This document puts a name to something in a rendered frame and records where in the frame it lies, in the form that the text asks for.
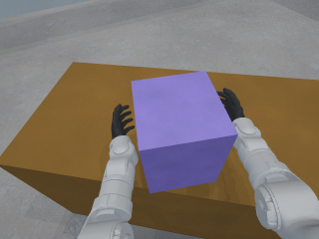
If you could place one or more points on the carton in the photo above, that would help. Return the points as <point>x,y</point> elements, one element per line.
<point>184,132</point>

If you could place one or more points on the right robot forearm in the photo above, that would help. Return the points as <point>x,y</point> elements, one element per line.
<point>257,158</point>

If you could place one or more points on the pedestal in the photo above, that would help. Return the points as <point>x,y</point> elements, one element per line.
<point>64,147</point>

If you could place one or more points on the left robot hand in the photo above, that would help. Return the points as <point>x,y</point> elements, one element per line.
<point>117,127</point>

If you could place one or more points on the left robot forearm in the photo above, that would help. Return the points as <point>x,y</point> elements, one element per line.
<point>115,197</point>

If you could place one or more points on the robot right upper arm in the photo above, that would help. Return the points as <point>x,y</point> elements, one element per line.
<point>289,208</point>

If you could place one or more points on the right robot hand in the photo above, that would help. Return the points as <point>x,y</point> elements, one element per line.
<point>231,104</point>

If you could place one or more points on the robot left upper arm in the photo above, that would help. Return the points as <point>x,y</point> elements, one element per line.
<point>109,229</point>

